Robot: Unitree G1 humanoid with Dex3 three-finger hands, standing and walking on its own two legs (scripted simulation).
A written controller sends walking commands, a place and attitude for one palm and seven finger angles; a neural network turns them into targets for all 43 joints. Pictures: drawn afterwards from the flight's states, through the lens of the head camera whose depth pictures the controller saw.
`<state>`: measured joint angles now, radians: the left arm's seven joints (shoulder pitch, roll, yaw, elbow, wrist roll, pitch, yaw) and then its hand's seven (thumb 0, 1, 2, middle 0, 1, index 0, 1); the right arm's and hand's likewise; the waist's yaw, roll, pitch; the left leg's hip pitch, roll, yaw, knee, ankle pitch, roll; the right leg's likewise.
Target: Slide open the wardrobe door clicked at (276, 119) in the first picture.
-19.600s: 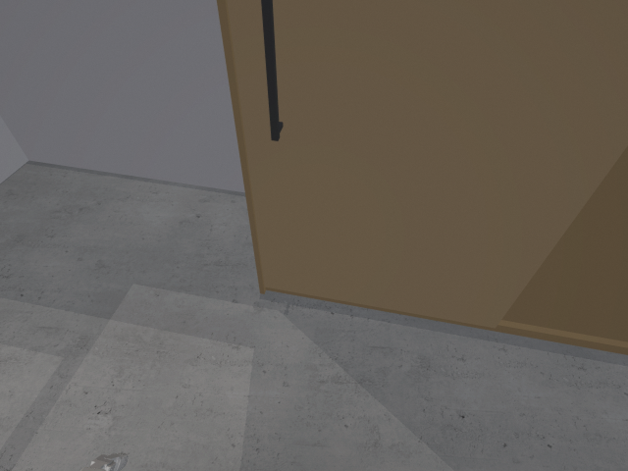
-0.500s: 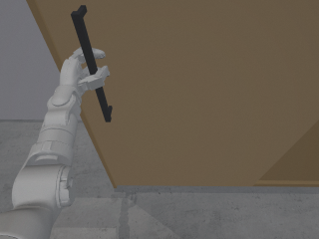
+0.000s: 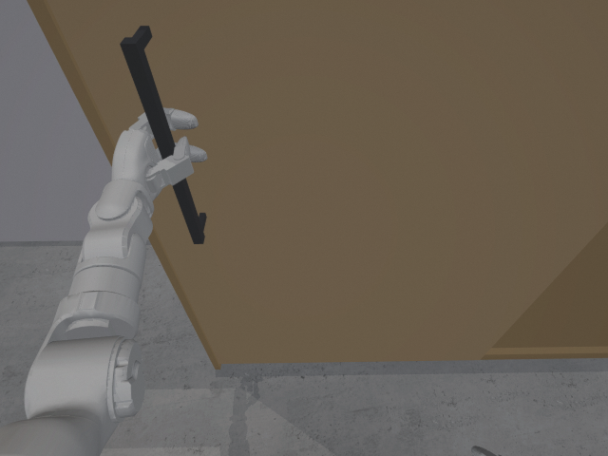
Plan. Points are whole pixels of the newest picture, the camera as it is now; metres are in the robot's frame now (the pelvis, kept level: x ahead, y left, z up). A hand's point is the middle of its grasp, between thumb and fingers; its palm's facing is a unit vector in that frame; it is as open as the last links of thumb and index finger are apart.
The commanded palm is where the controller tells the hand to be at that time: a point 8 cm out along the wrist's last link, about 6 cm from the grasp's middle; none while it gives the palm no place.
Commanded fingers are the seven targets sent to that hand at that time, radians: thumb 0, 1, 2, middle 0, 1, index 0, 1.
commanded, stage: grip the handle and tug to test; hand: left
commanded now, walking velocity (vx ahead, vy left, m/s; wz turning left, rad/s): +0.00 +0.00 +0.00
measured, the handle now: (176, 156) +0.49 +0.18 +0.15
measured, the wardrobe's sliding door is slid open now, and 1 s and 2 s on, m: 0.00 0.00 0.01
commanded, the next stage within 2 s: tug the door sideways, standing still in 0.28 s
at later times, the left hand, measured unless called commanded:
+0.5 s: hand (181, 169) +0.43 +0.16 +0.17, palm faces +0.00 -1.00 +0.03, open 5.3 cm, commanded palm +0.41 +0.20 +0.17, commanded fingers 0.00 0.90 0.90 -0.45 -1.40 -0.45 -1.40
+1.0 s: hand (186, 170) +0.43 +0.15 +0.17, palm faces +0.08 -1.00 -0.03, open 5.5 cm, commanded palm +0.41 +0.15 +0.17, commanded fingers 0.00 0.90 0.90 -0.45 -1.40 -0.45 -1.40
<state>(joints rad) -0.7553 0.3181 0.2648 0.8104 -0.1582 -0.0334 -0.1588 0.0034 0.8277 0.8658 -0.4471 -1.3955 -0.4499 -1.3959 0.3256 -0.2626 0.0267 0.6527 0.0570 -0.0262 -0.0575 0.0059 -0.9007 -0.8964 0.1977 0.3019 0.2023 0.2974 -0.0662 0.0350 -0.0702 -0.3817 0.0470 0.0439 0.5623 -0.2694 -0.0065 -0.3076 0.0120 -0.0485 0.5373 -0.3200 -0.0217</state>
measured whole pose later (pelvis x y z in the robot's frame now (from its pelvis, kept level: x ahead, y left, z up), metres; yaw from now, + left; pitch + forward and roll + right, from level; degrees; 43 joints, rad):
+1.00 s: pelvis +0.00 +0.01 +0.00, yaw +4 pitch +4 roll -1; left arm -0.73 0.20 0.07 0.64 -0.17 0.07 0.03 0.01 0.82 0.84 -0.33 -1.40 -0.29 -1.40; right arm 0.29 -0.24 0.02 0.71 0.04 -0.06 -0.04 0.01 -0.90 -0.90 0.20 0.30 0.20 0.30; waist 0.01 0.04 -0.05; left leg -0.37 0.01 -0.01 0.57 -0.27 0.00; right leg -0.26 -0.02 -0.10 0.53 -0.34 -0.01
